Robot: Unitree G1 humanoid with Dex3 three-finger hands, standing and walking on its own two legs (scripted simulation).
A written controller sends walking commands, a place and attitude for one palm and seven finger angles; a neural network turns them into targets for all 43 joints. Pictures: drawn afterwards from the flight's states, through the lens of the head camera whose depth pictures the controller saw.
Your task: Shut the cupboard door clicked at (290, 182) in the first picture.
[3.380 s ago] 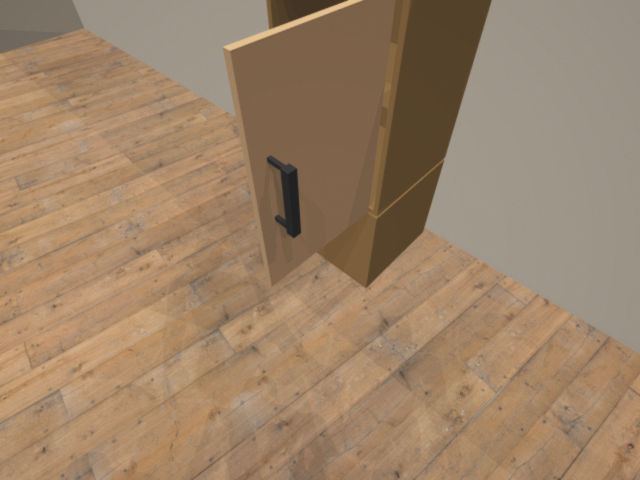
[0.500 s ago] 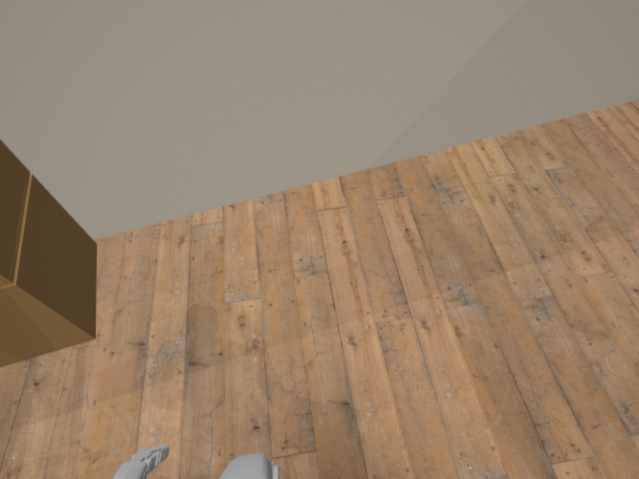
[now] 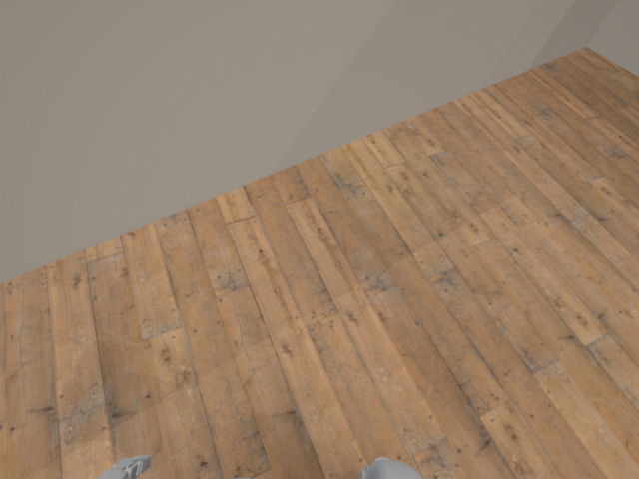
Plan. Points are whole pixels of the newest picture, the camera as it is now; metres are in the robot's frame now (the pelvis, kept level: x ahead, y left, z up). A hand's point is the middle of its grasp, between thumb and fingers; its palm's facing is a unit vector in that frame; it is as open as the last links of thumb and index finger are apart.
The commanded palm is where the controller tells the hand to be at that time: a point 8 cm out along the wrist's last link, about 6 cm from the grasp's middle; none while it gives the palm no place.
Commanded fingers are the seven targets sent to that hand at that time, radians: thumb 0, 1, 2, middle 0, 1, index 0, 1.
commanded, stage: walk around to get in front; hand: left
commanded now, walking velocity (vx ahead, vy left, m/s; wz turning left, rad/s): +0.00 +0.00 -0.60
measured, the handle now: out of the picture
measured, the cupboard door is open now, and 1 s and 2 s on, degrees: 88 88 88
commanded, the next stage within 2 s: walk to a spot facing it in 1.98 s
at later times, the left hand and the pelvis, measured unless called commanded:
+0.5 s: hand (213, 449) +0.16 +0.16 -0.19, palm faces -0.27 -0.94 -0.19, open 7.4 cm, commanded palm none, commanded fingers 0.00 0.90 0.90 -0.20 -0.30 -0.20 -0.30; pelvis +0.02 -0.01 -0.01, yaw -19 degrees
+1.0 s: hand (284, 412) +0.22 +0.06 -0.16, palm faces -0.53 -0.81 -0.26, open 7.4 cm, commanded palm none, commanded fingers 0.00 0.90 0.90 -0.20 -0.30 -0.20 -0.30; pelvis +0.04 -0.06 -0.01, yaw -36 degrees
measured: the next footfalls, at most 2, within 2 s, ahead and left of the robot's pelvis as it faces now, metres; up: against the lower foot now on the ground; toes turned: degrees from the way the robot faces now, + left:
right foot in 0.12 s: +0.03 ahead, -0.15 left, +0.00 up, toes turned -10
left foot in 0.46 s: +0.11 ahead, +0.09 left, +0.00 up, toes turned -15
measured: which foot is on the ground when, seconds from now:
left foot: down 0.00-0.12, up 0.14-0.44, down 0.46-0.84, up 0.86-1.00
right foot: up 0.00-0.10, down 0.12-0.46, up 0.48-0.84, down 0.86-1.00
